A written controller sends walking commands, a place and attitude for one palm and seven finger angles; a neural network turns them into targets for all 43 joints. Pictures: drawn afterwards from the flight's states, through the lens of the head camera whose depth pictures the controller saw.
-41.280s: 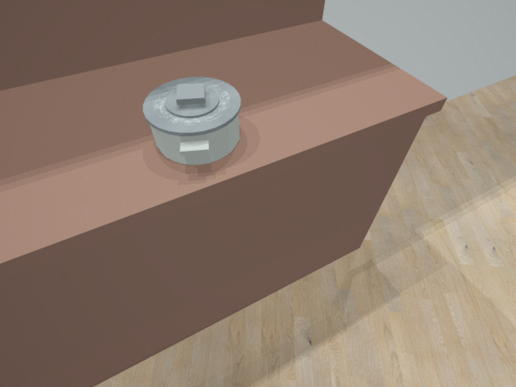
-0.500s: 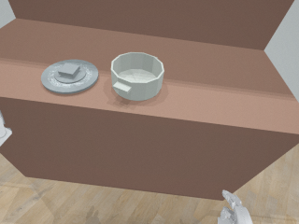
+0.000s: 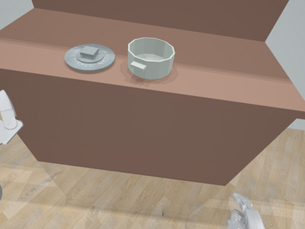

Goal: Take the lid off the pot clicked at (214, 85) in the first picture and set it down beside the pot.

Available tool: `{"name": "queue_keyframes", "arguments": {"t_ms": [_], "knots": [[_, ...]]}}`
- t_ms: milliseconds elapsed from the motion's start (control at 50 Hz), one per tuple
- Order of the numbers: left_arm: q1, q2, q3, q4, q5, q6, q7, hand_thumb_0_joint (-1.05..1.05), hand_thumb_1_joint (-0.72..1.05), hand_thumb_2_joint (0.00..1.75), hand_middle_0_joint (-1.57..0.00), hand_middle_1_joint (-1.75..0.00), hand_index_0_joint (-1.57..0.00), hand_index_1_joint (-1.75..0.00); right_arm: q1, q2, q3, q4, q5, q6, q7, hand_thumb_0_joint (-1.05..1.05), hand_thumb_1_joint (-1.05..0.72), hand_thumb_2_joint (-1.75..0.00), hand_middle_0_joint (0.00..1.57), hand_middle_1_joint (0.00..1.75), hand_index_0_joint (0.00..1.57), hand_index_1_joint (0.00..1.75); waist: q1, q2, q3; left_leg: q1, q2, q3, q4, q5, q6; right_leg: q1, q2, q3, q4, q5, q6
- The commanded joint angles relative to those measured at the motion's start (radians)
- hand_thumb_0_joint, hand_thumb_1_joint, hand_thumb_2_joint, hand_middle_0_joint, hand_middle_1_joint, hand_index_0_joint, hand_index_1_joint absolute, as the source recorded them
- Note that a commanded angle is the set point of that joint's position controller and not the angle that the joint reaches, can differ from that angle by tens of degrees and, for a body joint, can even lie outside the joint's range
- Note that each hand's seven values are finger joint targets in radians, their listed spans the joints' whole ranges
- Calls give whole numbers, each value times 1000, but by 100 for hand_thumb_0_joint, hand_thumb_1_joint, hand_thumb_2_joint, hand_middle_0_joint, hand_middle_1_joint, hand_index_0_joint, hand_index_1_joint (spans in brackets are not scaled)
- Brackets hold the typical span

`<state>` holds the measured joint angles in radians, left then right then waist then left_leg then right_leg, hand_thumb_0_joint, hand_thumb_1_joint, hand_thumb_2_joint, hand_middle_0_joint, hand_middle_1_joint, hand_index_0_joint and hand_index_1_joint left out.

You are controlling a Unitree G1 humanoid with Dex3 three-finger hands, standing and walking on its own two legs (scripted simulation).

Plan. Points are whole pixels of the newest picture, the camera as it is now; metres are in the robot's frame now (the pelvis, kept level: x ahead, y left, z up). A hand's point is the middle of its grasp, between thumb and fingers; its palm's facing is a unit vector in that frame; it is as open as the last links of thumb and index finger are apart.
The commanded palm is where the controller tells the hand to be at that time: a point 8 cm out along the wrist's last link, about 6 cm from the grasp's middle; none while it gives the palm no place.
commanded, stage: stop stepping back and stand still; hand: left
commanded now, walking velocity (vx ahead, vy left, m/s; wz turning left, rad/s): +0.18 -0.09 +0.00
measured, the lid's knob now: (89, 51) +0.72 +0.27 +0.07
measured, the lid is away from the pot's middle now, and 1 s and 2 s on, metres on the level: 0.24 0.24 0.24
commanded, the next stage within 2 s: let the arm hang, fingers relaxed in 0.72 s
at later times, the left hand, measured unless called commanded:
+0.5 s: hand out of the picture +0.12 +0.27 +0.25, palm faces +0.45 -0.88 -0.16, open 7.4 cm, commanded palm +0.04 +0.30 +0.26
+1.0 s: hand out of the picture +0.08 +0.20 -0.13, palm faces +0.06 -0.97 -0.23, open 7.4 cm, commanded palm none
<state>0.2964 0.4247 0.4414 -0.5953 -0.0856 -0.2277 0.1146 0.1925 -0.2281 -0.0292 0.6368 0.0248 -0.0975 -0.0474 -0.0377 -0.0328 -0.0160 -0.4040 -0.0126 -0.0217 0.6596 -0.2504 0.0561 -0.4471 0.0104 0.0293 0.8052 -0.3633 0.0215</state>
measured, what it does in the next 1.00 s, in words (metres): steps on the spot: right foot, then left foot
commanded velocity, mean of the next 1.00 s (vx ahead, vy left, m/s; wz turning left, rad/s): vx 0.13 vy -0.04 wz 0.00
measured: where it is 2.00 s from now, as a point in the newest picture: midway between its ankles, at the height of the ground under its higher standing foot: outside the picture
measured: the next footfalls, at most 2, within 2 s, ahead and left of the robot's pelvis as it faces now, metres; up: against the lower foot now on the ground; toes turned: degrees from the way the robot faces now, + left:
right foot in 0.26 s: -0.10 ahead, -0.14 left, +0.00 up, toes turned -5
left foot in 0.46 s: -0.03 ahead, +0.10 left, +0.00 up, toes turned +4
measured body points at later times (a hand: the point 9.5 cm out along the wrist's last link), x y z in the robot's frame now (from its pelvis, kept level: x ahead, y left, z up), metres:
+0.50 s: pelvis -0.09 +0.03 -0.01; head -0.13 +0.07 +0.44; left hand +0.09 +0.32 +0.25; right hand +0.06 -0.23 -0.06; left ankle -0.07 +0.10 -0.73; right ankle -0.14 -0.13 -0.71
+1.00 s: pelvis -0.05 +0.01 -0.02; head -0.09 +0.00 +0.43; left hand +0.08 +0.25 -0.12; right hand +0.05 -0.24 -0.13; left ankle -0.07 +0.11 -0.73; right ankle -0.11 -0.13 -0.73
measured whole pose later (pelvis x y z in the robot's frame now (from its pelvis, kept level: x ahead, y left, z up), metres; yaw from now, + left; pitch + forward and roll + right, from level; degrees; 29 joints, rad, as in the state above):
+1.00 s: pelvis -0.05 +0.01 -0.02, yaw +0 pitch +1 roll +0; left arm 0.29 0.18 0.07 0.62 0.04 0.11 0.01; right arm 0.26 -0.22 -0.02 0.79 -0.03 -0.01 0.00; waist -0.04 0.00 -0.12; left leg -0.36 -0.02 0.05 0.76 -0.42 0.04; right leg -0.28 -0.08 -0.05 0.75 -0.49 0.04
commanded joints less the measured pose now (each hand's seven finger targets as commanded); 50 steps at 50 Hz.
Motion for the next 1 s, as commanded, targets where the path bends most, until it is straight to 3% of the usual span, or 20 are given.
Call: {"name": "queue_keyframes", "arguments": {"t_ms": [0,60,120,200,260,280,320,360,400,420,440,460,480,580,720,740,800,860,940,980], "knots": [[31,346,225,-557,-26,-107,16,0,90,90,-20,-30,-20,-30,-50,-107,-46,-232,-16,-82,17,0,-90,-90,20,30,20,30,29,116,-243,68,332,-391,-377,117,108,2,48,94,372,-173,-14],[294,248,199,-714,-20,-46,36,0,90,90,-20,-30,-20,-30,-69,-90,-41,-264,11,-75,52,0,-90,-90,20,30,20,30,39,315,-304,252,221,-181,-330,105,55,3,14,-18,51,-73,5],[356,246,196,-699,-9,-30,55,0,90,90,-20,-30,-20,-30,-59,-73,-9,-235,-7,-84,39,0,-90,-90,20,30,20,30,32,410,-243,93,177,-185,-459,-331,0,244,53,-98,-241,-105,-17],[174,216,173,-75,12,-25,55,0,90,90,-20,-30,-20,-30,-24,-81,-22,-190,-25,-54,-5,0,-90,-90,20,30,20,30,0,191,-132,50,49,-33,-283,-304,-71,346,3,-125,-534,33,-91],[-106,275,175,-164,-12,-43,51,0,90,90,-20,-30,-20,-30,-26,-93,-22,-165,-21,-22,-42,0,-90,-90,20,30,20,30,-23,-36,-64,207,21,28,209,-177,-51,17,-207,14,-609,-27,-182],[-100,271,156,-115,-7,-27,41,0,90,90,-20,-30,-20,-30,-43,-95,-25,-151,-6,-15,-47,0,-90,-90,20,30,20,30,-5,-199,-43,142,11,11,298,-186,-53,-27,-252,98,-620,-298,-197],[-71,207,96,-66,6,3,23,0,90,90,-20,-30,-20,-30,-90,-110,-20,-168,0,6,-33,0,-90,-90,20,30,20,30,0,-271,85,3,34,2,453,-152,-32,-76,-301,186,-656,-320,-229],[-110,152,25,-73,6,12,7,0,90,90,-20,-30,-20,-30,-118,-94,0,-186,7,19,-21,0,-90,-90,20,30,20,30,-15,-154,162,7,102,-7,194,-201,-11,-49,-297,113,-588,-273,-199],[-210,125,-32,-159,9,3,-6,0,90,90,-20,-30,-20,-30,-144,-116,11,-202,13,3,-31,0,-90,-90,20,30,20,30,-30,149,247,71,101,-71,-219,-313,-5,-111,-149,-61,-328,-277,-124],[-199,119,-24,-195,6,-13,-1,0,90,90,-20,-30,-20,-30,-125,-133,12,-212,9,-18,-32,0,-90,-90,20,30,20,30,-25,439,238,129,231,-396,-464,-508,49,-197,6,-106,-52,-239,-65],[-218,146,4,-256,8,-28,15,0,90,90,-20,-30,-20,-30,-98,-103,22,-234,10,-43,-20,0,-90,-90,20,30,20,30,-21,507,216,122,363,-660,-581,-583,106,-254,61,-33,178,-238,-55],[-220,209,57,-328,14,-44,20,0,90,90,-20,-30,-20,-30,-87,-87,12,-238,3,-64,-6,0,-90,-90,20,30,20,30,0,287,142,141,367,-614,-539,-424,172,-216,42,26,275,-162,-59],[-112,225,94,-301,6,-41,24,0,90,90,-20,-30,-20,-30,-52,-64,6,-219,0,-79,0,0,-90,-90,20,30,20,30,13,156,36,188,346,-596,-494,-319,148,-204,13,27,297,-130,-51],[225,230,158,-500,6,-28,42,0,90,90,-20,-30,-20,-30,-80,-50,14,-194,-7,-79,36,0,-90,-90,20,30,20,30,41,372,-113,112,229,-166,-434,-129,53,44,-17,-54,53,5,-28],[127,226,171,-283,22,-20,63,0,90,90,-20,-30,-20,-30,-44,-80,8,-179,-10,-66,-15,0,-90,-90,20,30,20,30,14,157,-69,-19,157,-67,-352,-273,14,392,23,-129,-400,27,-39],[200,-50,-308,602,112,134,-82,0,90,90,-20,-30,-20,-30,-40,-280,-90,3,8,-121,34,0,-90,-90,20,30,20,30,-15,29,-29,-38,110,-58,49,-64,-33,242,-240,29,-320,398,-94],[117,-90,-333,676,138,236,-122,0,90,90,-20,-30,-20,-30,91,-82,-49,38,-8,-18,60,0,-90,-90,20,30,20,30,-35,-113,-90,74,63,7,75,52,-46,77,-239,-42,-291,338,-119],[59,-125,-338,818,143,249,-109,0,90,90,-20,-30,-20,-30,63,-151,-59,19,-39,40,50,0,-90,-90,20,30,20,30,9,-312,-64,51,115,-93,38,279,18,104,-113,-90,-168,205,-78],[-47,-121,-358,1064,121,265,-106,0,90,90,-20,-30,-20,-30,62,-165,-44,55,-67,64,33,0,-90,-90,20,30,20,30,24,1,96,33,170,-224,-173,364,75,72,-44,-89,-83,148,-31],[-10,-102,-360,1198,112,249,-104,0,90,90,-20,-30,-20,-30,68,-153,-38,92,-58,63,24,0,-90,-90,20,30,20,30,47,116,64,37,158,-174,-168,438,65,166,-44,-64,-130,177,-34]]}}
